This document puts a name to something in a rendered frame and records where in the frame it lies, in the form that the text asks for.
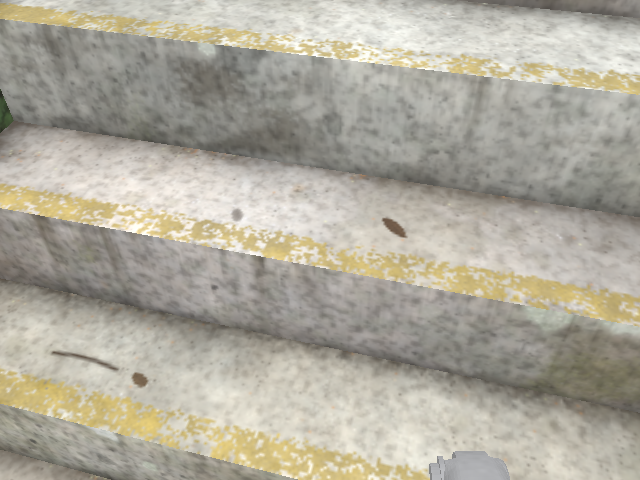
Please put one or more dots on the robot right shin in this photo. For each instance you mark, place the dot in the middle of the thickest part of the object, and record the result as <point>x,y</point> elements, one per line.
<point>504,465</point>

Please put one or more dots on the robot right thigh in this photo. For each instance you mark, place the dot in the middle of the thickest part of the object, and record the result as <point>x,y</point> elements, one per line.
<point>468,465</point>

